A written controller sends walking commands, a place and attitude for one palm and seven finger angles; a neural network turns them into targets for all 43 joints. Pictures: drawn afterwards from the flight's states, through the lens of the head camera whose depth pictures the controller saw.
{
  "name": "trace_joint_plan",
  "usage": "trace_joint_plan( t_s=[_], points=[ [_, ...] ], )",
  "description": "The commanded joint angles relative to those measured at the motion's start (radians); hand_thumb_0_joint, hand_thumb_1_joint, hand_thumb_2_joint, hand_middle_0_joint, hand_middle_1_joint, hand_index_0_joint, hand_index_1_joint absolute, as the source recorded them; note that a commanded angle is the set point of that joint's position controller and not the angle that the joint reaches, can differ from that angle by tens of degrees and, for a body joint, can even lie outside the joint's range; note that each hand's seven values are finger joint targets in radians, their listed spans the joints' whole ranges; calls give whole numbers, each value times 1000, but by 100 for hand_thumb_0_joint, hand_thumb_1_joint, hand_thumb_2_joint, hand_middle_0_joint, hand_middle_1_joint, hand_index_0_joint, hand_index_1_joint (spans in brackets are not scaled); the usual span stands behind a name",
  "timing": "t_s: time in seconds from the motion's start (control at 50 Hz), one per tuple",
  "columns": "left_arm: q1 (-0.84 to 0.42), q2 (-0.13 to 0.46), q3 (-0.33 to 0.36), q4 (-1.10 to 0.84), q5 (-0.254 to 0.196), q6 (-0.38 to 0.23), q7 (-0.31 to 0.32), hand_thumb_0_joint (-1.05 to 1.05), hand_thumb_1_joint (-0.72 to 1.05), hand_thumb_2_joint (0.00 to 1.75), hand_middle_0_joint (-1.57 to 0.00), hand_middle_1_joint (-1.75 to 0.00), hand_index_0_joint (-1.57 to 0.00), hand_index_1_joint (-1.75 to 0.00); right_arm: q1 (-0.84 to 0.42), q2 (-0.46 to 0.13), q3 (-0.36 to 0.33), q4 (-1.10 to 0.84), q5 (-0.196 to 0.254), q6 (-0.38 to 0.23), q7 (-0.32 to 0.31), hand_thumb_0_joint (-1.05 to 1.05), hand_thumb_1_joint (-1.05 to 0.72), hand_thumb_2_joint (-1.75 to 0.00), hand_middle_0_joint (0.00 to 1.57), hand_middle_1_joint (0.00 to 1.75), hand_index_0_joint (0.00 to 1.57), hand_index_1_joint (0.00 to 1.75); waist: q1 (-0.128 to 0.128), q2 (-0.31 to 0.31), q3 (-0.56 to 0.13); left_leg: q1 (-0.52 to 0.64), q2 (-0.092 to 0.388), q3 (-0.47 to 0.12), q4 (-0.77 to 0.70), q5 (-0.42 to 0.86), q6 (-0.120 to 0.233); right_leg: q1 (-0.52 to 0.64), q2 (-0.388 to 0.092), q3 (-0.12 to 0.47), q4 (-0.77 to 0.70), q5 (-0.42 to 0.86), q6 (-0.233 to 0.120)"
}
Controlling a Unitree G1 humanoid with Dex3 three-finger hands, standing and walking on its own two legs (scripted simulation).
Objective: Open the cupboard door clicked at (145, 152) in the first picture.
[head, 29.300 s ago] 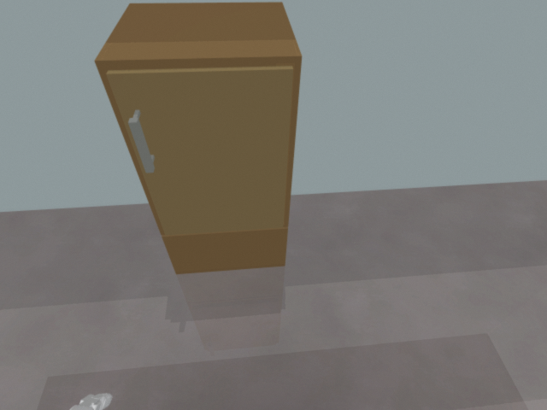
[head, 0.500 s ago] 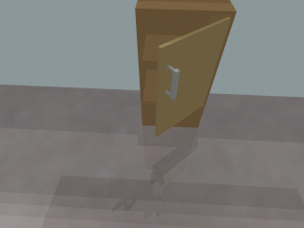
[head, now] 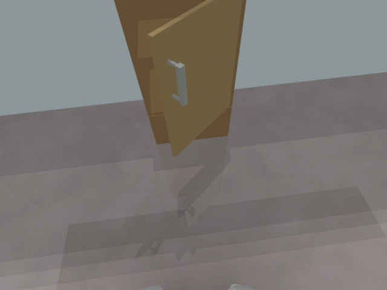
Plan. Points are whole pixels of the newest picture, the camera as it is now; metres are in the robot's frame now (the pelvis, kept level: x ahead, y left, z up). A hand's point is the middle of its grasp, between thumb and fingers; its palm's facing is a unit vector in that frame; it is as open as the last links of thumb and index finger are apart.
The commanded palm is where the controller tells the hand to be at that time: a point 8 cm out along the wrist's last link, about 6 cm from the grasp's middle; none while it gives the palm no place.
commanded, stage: walk to a spot facing it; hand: left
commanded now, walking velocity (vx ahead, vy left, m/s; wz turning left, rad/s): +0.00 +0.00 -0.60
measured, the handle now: (177, 83) +0.69 +0.11 -0.04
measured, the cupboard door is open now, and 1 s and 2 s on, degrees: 42 42 42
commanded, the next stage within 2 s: none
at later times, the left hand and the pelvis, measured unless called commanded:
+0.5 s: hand out of the picture +0.09 +0.16 -0.15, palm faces -0.15 -0.96 -0.23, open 7.4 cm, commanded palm none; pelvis +0.02 -0.01 +0.01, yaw -15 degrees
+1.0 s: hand (141, 229) +0.26 +0.17 -0.15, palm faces -0.54 -0.80 -0.24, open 7.4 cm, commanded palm none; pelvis +0.05 +0.04 +0.01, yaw -34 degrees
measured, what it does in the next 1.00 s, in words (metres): steps on the spot, turning right: left foot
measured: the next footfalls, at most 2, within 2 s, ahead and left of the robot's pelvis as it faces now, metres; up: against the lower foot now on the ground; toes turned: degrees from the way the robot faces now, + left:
left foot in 0.68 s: +0.14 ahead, +0.12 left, +0.00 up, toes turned -23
right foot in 1.10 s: +0.00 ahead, -0.09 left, +0.00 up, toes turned -42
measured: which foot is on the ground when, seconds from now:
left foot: down 0.00-0.04, up 0.06-0.66, down 0.68-1.00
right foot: down 0.00-0.66, up 0.68-1.00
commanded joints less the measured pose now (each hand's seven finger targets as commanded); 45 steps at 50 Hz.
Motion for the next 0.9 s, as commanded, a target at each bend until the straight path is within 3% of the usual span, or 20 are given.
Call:
trace_joint_plan(
  t_s=[0.0,0.02,0.04,0.06,0.1,0.16,0.2,0.28,0.4,0.5,0.58,0.6,0.62,0.64,0.66,0.68,0.7,0.72,0.76,0.88],
  points=[
    [155,95,24,-45,-3,-32,-2,0,90,90,-20,-30,-20,-30,-40,-176,-42,-89,10,-7,-3,0,-90,-90,20,30,20,30,72,3,-157,-24,176,-99,30,240,66,183,-32,10,-291,300,1],
    [192,208,44,-36,10,-43,11,0,90,90,-20,-30,-20,-30,-47,-107,-34,-122,23,0,4,0,-90,-90,20,30,20,30,86,-345,-147,-231,22,-7,278,-125,-9,286,-244,351,-467,491,-57],
    [201,255,45,-39,-4,-41,23,0,90,90,-20,-30,-20,-30,-81,-110,-33,-149,19,8,9,0,-90,-90,20,30,20,30,94,-384,-123,-329,-57,-105,475,-335,-25,271,-352,522,-474,702,-130],
    [164,235,43,-51,-11,-42,28,0,90,90,-20,-30,-20,-30,-61,-134,-40,-132,20,15,13,0,-90,-90,20,30,20,30,63,-288,-122,-336,-30,-196,568,-261,-15,242,-337,473,-470,561,-177],
    [55,187,35,-94,-10,-38,38,0,90,90,-20,-30,-20,-30,-90,-126,-42,-126,19,19,18,0,-90,-90,20,30,20,30,23,-197,-67,-366,-9,-229,607,-135,-20,202,-252,418,-451,490,-160],
    [86,173,27,-104,-15,-58,40,0,90,90,-20,-30,-20,-30,-97,-107,-35,-128,18,17,22,0,-90,-90,20,30,20,30,18,-90,-131,-362,-28,-237,582,-57,-38,291,-200,358,-395,753,-124],
    [116,179,30,-101,-18,-60,44,0,90,90,-20,-30,-20,-30,-96,-108,-35,-131,23,20,16,0,-90,-90,20,30,20,30,23,-90,-196,-372,-38,-242,566,-38,-44,382,-183,337,-370,845,-91],
    [156,172,31,-103,-16,-58,46,0,90,90,-20,-30,-20,-30,-138,-122,-33,-155,26,21,6,0,-90,-90,20,30,20,30,36,-144,-204,-395,-50,-261,541,-36,-52,415,-166,371,-362,932,-68],
    [162,177,33,-123,-10,-58,43,0,90,90,-20,-30,-20,-30,-191,-120,-29,-191,27,16,7,0,-90,-90,20,30,20,30,32,-119,-164,-397,-60,-284,504,-49,-50,350,-181,449,-376,851,-140],
    [130,201,38,-143,-2,-56,40,0,90,90,-20,-30,-20,-30,-200,-100,-24,-222,34,-1,12,0,-90,-90,20,30,20,30,25,-106,-165,-290,-81,-269,324,-96,-39,273,-181,502,-361,791,-202],
    [82,202,41,-156,-4,-46,35,0,90,90,-20,-30,-20,-30,-108,-100,-24,-211,42,-15,8,0,-90,-90,20,30,20,30,-14,-138,-170,-49,-110,-258,59,-18,-23,116,-127,515,-305,729,-151],
    [43,194,40,-164,-10,-45,34,0,90,90,-20,-30,-20,-30,-31,-115,-27,-189,43,-22,3,0,-90,-90,20,30,20,30,-53,-117,-197,85,-92,-269,-81,64,-15,50,-90,481,-260,656,-112],
    [48,156,32,-177,-17,-43,31,0,90,90,-20,-30,-20,-30,31,-170,-34,-176,35,-33,-3,0,-90,-90,20,30,20,30,-72,18,-221,246,39,-389,-214,76,26,-103,8,401,-167,413,-60],
    [88,110,21,-185,-27,-42,16,0,90,90,-20,-30,-20,-30,55,-271,-50,-189,21,-39,-4,0,-90,-90,20,30,20,30,-57,310,-243,323,330,-685,-308,182,139,-253,135,202,78,-104,13],
    [52,144,21,-185,-12,-41,12,0,90,90,-20,-30,-20,-30,57,-271,-42,-194,15,-27,-9,0,-90,-90,20,30,20,30,-59,202,-186,205,414,-713,-312,266,217,-254,68,145,250,-159,37],
    [57,147,23,-203,-7,-42,4,0,90,90,-20,-30,-20,-30,2,-253,-33,-228,10,-22,-10,0,-90,-90,20,30,20,30,-27,105,-125,94,396,-639,-313,240,233,-231,17,129,310,-112,54],
    [56,144,30,-180,6,-40,-4,0,90,90,-20,-30,-20,-30,-9,-208,-20,-225,0,-29,-9,0,-90,-90,20,30,20,30,-14,101,-121,88,310,-572,-308,308,204,-240,31,112,374,-61,62],
    [55,140,31,-162,3,-35,-10,0,90,90,-20,-30,-20,-30,-25,-196,-11,-225,3,-27,-8,0,-90,-90,20,30,20,30,0,173,-114,70,258,-468,-284,364,178,-239,11,109,424,-14,68],
    [60,132,26,-165,-7,-26,-21,0,90,90,-20,-30,-20,-30,-29,-176,-5,-230,7,-29,-6,0,-90,-90,20,30,20,30,8,183,-144,102,200,-327,-258,423,156,-235,-7,75,436,47,75],
    [-44,101,-1,-189,-8,-21,-30,0,90,90,-20,-30,-20,-30,89,-193,-18,-177,9,-29,2,0,-90,-90,20,30,20,30,-39,173,-160,193,195,-189,-212,561,141,-193,-27,-16,191,73,79]
  ],
)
